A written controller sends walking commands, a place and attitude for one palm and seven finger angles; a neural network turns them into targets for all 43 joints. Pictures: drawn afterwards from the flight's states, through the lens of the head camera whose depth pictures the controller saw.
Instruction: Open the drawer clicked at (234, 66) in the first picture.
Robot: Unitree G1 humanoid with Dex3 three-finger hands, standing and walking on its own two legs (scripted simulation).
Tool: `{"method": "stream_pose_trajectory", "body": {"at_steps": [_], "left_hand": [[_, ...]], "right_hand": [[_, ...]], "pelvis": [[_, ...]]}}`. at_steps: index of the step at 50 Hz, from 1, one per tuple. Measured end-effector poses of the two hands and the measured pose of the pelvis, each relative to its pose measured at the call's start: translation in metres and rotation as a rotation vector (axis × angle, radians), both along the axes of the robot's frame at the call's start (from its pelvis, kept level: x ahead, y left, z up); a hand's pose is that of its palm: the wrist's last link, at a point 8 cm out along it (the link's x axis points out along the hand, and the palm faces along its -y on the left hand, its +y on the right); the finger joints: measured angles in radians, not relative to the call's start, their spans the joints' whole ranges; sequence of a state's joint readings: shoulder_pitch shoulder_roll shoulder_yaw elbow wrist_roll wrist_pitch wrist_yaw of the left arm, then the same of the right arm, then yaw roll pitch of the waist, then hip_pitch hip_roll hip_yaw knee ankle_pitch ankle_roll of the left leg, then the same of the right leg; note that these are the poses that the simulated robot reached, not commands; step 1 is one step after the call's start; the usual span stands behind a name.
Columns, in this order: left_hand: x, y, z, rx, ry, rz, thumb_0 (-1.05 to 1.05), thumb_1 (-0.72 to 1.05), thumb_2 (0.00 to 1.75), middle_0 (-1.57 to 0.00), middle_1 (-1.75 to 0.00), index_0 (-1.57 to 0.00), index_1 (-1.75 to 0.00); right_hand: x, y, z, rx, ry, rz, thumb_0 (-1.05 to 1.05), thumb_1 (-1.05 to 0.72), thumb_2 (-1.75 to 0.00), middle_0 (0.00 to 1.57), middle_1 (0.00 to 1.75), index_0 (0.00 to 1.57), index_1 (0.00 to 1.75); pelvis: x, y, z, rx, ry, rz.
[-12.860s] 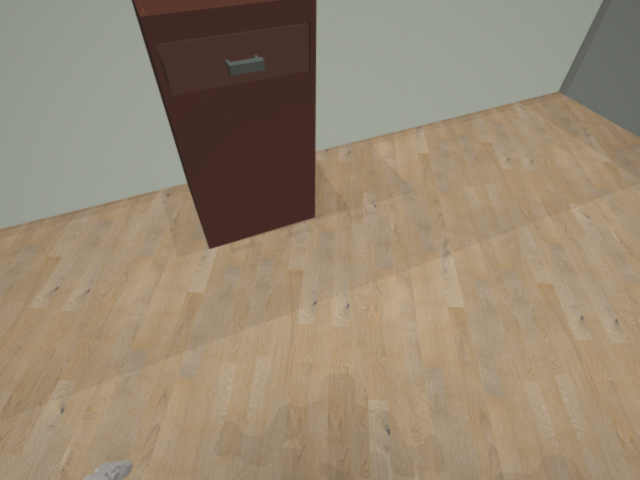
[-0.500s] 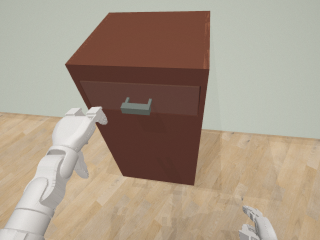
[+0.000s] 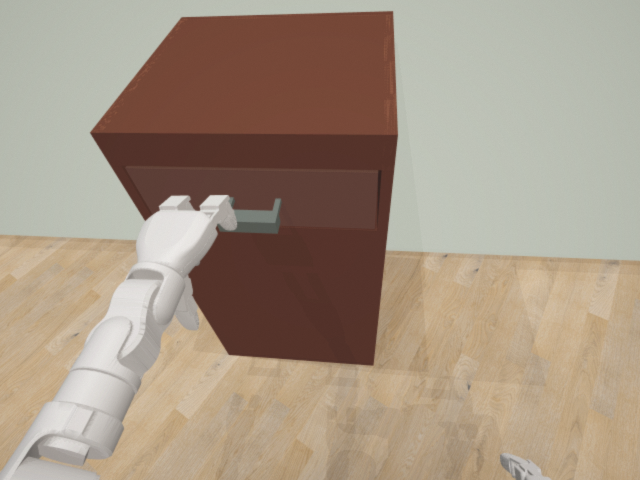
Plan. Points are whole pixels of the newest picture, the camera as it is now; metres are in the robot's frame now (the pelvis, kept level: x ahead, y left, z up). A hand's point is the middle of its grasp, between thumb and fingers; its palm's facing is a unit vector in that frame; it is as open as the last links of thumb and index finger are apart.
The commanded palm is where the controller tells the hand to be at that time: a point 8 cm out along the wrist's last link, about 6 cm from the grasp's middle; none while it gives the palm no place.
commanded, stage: move the hooked fingers above the handle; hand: left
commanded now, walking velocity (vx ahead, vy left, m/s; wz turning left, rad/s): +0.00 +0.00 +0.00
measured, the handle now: (251, 211) +0.54 +0.18 -0.02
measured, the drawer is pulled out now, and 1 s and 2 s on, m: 0.00 0.00 0.00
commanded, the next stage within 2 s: none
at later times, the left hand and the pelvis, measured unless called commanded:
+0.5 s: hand (227, 240) +0.41 +0.17 +0.06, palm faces -0.04 -0.05 -1.00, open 13.8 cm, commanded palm +0.40 +0.18 +0.11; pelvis +0.01 -0.01 -0.01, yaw +0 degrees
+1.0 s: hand (254, 209) +0.48 +0.15 +0.04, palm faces -0.03 -0.05 -1.00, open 13.8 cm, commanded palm +0.46 +0.18 +0.10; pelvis +0.00 -0.01 -0.01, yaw -1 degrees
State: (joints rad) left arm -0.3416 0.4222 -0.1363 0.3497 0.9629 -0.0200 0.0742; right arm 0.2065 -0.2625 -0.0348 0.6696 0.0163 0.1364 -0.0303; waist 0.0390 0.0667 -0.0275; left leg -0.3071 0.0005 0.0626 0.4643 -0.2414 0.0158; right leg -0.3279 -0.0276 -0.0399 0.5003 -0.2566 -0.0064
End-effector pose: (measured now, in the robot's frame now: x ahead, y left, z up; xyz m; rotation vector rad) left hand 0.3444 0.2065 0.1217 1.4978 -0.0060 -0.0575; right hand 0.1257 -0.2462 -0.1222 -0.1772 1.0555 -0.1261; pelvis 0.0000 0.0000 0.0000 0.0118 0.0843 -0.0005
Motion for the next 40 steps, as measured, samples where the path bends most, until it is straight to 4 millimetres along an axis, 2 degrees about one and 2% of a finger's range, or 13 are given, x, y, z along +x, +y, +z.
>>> {"method": "stream_pose_trajectory", "body": {"at_steps": [6, 16, 23, 30, 37, 40], "left_hand": [[0.008, -0.01, -0.002, -0.004, -0.05, -0.036, 0.0, -0.49, 0.3, -0.32, -1.2, -0.32, -1.2], [0.032, -0.009, -0.002, 0.043, -0.045, 0.052, 0.0, -0.49, 0.3, -0.32, -1.2, -0.32, -1.2], [0.043, -0.027, -0.007, 0.028, 0.005, 0.002, 0.0, -0.49, 0.3, -0.32, -1.2, -0.32, -1.2], [0.057, -0.031, -0.013, 0.038, -0.012, -0.019, 0.0, -0.49, 0.3, -0.32, -1.2, -0.32, -1.2], [0.077, -0.023, -0.016, 0.071, -0.011, 0.035, 0.0, -0.49, 0.3, -0.32, -1.2, -0.32, -1.2], [0.087, -0.026, -0.019, 0.074, 0.012, 0.04, 0.0, -0.49, 0.3, -0.32, -1.2, -0.32, -1.2]], "right_hand": [[0.003, -0.003, -0.001, -0.004, 0.002, -0.011, 0.01, -0.91, -0.9, 0.2, 0.3, 0.2, 0.3], [0.01, 0.0, -0.004, 0.02, -0.005, -0.014, 0.0, -0.91, -0.9, 0.2, 0.3, 0.2, 0.3], [0.004, -0.005, -0.004, 0.009, 0.002, -0.026, 0.0, -0.91, -0.9, 0.2, 0.3, 0.2, 0.3], [-0.015, -0.015, -0.008, -0.018, 0.042, -0.054, 0.0, -0.91, -0.9, 0.2, 0.3, 0.2, 0.3], [-0.047, -0.025, -0.015, -0.035, 0.119, -0.096, 0.0, -0.91, -0.9, 0.2, 0.3, 0.2, 0.3], [-0.063, -0.028, -0.016, -0.042, 0.155, -0.118, 0.0, -0.91, -0.9, 0.2, 0.3, 0.2, 0.3]], "pelvis": [[0.003, 0.0, -0.002, 0.001, 0.014, 0.0], [0.006, -0.004, -0.003, 0.001, 0.035, 0.003], [0.007, -0.006, -0.005, 0.003, 0.038, 0.005], [0.003, -0.01, -0.007, 0.004, 0.058, 0.003], [0.001, -0.011, -0.01, 0.001, 0.09, 0.007], [0.0, -0.011, -0.01, -0.001, 0.103, 0.008]]}}
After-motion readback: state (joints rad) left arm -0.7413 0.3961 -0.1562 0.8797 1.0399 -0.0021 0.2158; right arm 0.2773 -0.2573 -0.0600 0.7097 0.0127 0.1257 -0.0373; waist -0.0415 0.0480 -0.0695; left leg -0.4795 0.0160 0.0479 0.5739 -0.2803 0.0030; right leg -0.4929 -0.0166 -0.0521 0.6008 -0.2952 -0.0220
